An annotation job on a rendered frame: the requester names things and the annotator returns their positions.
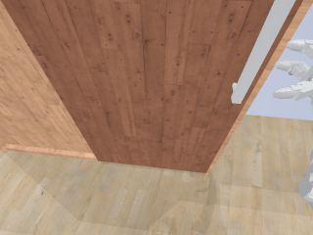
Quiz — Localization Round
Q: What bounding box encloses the robot right hand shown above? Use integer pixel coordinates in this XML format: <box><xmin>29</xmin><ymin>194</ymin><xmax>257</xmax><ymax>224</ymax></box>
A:
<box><xmin>273</xmin><ymin>39</ymin><xmax>313</xmax><ymax>101</ymax></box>

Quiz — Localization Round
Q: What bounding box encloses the handle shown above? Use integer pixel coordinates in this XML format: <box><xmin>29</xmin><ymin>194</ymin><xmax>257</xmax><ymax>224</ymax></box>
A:
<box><xmin>231</xmin><ymin>0</ymin><xmax>295</xmax><ymax>104</ymax></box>

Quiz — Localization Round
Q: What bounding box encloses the wardrobe door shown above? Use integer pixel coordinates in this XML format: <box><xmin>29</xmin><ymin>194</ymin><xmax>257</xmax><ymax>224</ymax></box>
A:
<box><xmin>1</xmin><ymin>0</ymin><xmax>303</xmax><ymax>173</ymax></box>
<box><xmin>0</xmin><ymin>0</ymin><xmax>93</xmax><ymax>154</ymax></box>

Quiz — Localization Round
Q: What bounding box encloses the robot right upper arm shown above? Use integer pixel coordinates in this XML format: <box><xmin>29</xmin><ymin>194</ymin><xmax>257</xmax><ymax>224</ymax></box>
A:
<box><xmin>298</xmin><ymin>164</ymin><xmax>313</xmax><ymax>211</ymax></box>

